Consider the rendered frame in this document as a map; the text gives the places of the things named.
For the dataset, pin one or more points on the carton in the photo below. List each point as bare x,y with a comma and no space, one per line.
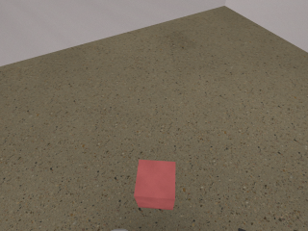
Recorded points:
155,184

